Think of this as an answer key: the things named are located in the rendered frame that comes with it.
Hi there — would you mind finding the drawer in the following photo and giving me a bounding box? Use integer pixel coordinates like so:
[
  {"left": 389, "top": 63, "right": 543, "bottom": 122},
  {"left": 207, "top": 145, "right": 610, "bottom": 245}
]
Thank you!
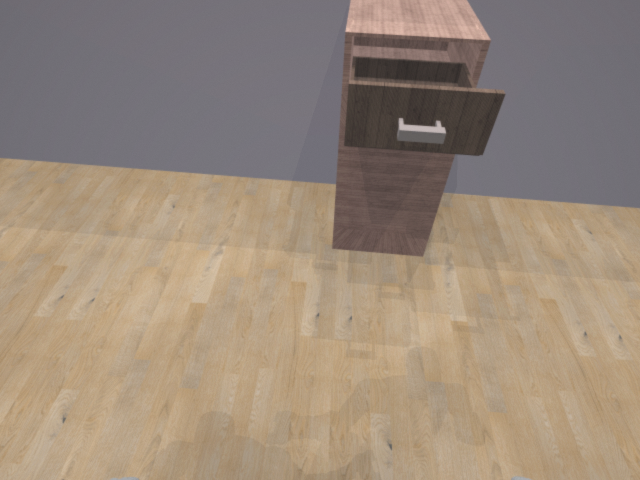
[{"left": 344, "top": 56, "right": 505, "bottom": 156}]

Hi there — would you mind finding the handle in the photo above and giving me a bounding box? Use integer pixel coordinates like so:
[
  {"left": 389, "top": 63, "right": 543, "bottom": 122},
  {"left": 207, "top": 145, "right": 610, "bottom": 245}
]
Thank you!
[{"left": 397, "top": 118, "right": 446, "bottom": 144}]

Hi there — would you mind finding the cabinet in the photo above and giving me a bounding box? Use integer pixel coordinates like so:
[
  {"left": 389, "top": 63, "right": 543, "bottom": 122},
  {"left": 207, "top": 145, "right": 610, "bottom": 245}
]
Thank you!
[{"left": 332, "top": 0, "right": 491, "bottom": 257}]

